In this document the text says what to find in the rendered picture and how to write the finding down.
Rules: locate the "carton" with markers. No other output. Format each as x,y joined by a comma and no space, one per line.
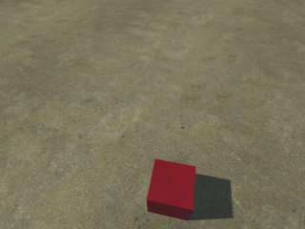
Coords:
171,191

